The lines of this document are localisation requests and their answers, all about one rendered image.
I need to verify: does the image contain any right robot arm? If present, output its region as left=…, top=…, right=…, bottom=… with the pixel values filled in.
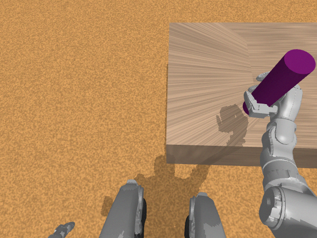
left=259, top=118, right=317, bottom=238

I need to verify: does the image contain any can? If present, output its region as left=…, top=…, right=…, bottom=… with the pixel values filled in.
left=243, top=49, right=316, bottom=115

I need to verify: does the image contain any left robot hand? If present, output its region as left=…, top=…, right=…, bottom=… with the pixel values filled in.
left=48, top=222, right=75, bottom=238

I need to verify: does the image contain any left robot foot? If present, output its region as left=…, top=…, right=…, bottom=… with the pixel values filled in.
left=134, top=199, right=147, bottom=238

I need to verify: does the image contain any right robot hand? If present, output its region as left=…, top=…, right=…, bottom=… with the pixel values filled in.
left=244, top=71, right=303, bottom=122

